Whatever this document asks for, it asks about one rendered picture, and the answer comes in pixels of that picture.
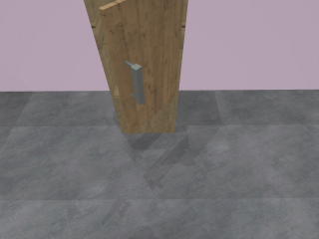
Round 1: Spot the cupboard door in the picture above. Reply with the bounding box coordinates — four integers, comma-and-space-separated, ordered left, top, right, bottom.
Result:
99, 0, 183, 135

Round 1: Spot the handle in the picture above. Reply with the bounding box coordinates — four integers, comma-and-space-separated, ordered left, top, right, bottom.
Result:
124, 61, 146, 106

